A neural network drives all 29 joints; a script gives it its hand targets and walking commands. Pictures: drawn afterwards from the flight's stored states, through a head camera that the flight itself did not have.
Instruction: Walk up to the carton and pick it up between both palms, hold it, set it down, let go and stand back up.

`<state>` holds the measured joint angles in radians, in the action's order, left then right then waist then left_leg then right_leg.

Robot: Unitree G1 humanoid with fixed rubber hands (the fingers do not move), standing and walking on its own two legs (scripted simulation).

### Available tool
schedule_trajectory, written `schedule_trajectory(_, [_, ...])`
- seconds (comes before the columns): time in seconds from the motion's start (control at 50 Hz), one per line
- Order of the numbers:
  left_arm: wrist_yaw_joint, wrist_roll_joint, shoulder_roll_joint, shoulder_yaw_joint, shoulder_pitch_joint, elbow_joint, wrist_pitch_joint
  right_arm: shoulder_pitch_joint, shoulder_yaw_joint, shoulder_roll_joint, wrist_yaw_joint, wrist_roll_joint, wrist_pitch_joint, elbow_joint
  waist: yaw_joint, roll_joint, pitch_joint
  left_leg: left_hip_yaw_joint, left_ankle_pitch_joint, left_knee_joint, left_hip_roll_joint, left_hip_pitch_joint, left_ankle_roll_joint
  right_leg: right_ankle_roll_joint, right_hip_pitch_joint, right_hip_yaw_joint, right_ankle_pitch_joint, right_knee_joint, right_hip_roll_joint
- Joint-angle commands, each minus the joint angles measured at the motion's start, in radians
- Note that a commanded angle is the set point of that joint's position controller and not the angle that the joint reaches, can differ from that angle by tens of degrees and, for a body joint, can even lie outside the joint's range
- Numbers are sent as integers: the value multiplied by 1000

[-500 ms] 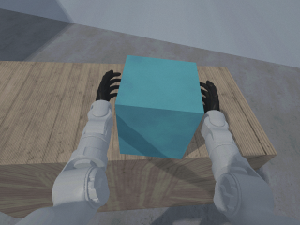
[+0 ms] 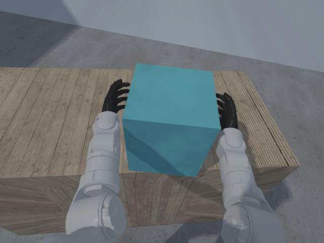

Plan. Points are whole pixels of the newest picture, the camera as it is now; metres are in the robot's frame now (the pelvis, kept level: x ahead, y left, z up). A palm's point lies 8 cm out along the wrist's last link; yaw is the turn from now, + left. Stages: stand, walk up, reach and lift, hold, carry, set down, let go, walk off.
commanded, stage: reach and lift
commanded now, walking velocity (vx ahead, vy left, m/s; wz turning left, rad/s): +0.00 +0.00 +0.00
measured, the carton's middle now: (168, 123) +0.43 +0.02 +0.04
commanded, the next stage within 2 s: none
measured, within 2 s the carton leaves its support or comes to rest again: leaves its support in 0.30 s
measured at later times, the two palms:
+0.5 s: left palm (107, 112) +0.37 +0.17 +0.12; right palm (230, 124) +0.37 -0.13 +0.12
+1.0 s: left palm (102, 93) +0.37 +0.17 +0.18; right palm (238, 105) +0.38 -0.13 +0.18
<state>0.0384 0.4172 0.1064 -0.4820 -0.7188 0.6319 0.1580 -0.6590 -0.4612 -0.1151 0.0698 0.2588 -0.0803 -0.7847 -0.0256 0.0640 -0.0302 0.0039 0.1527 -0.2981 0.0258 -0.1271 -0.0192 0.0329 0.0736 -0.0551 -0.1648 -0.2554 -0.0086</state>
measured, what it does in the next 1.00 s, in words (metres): stands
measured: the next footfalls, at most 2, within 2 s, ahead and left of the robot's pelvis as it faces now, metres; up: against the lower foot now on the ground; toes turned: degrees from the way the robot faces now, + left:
none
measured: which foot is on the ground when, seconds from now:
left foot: down 0.00-1.00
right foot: down 0.00-1.00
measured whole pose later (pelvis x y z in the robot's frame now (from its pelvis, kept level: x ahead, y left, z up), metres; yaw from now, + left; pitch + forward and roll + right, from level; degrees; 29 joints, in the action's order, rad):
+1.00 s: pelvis -0.01 +0.00 +0.00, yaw +2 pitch -7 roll +0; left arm 0.02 0.38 0.02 -0.34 -0.75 0.46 0.47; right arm -0.77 -0.23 -0.02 0.13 -0.01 0.08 -0.80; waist 0.04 0.09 -0.01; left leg -0.02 0.15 -0.31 0.02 -0.04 -0.02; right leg 0.03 -0.03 -0.02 -0.17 -0.25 -0.02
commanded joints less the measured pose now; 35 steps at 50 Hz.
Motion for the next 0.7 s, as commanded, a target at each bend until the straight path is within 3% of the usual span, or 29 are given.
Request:
schedule_trajectory(0.0, [122,-15,442,278,-341,42,16,-529,340,-401,-135,5,-50,59,-4,-57,336,159,-369,-26,-46,193,-33,44,-105,164,309,-10,61])
schedule_trajectory(0.1, [121,-32,440,310,-359,8,16,-549,384,-411,-123,-15,-56,97,0,-41,373,150,-336,-16,-52,177,-24,43,-123,160,326,-16,59])
schedule_trajectory(0.16, [116,-39,450,332,-343,11,35,-557,400,-390,-119,-37,-59,100,-9,-62,363,150,-382,-26,-49,195,-29,36,-103,163,340,-21,63])
schedule_trajectory(0.18, [118,-51,459,353,-340,-14,39,-561,413,-389,-117,-44,-63,127,2,-54,390,143,-398,-35,-44,214,-33,35,-102,169,336,-18,68])
schedule_trajectory(0.22, [115,-66,473,392,-313,-47,52,-580,474,-386,-107,-86,-71,179,-7,-74,422,141,-469,-57,-47,218,-39,34,-129,164,409,-29,69])
schedule_trajectory(0.24, [112,-81,472,419,-332,-78,51,-577,482,-387,-100,-92,-69,172,11,-73,434,136,-482,-64,-47,218,-44,32,-129,168,425,-32,71])
schedule_trajectory(0.38, [111,-122,463,482,-385,-140,93,-587,525,-390,-77,-152,-19,167,37,-68,391,110,-369,-33,-55,199,-29,30,-126,153,383,-19,58])
schedule_trajectory(0.44, [117,-144,466,506,-451,-170,104,-608,534,-397,-72,-166,4,176,59,-69,404,106,-307,-12,-59,186,-27,34,-130,148,343,-15,46])
schedule_trajectory(0.52, [123,-135,462,484,-466,-116,139,-705,545,-378,-71,-193,23,210,36,-59,384,97,-215,9,-60,179,-14,30,-126,148,251,0,44])
schedule_trajectory(0.58, [136,-107,428,431,-475,-63,182,-713,497,-356,-76,-191,63,144,30,-53,276,112,-55,54,-62,133,5,28,-96,157,92,24,35])
schedule_trajectory(0.6, [140,-106,414,420,-491,-72,194,-719,474,-348,-76,-189,73,129,46,-31,268,110,-22,66,-55,136,9,28,-90,151,57,27,35])
schedule_trajectory(0.62, [144,-97,412,389,-489,-50,208,-734,469,-332,-79,-189,80,121,33,-29,257,114,-3,74,-56,139,12,24,-83,156,12,34,40])
schedule_trajectory(0.68, [145,-98,415,384,-551,-57,225,-759,426,-330,-85,-188,94,80,48,-55,246,113,11,70,-54,146,2,10,-58,164,-39,37,46])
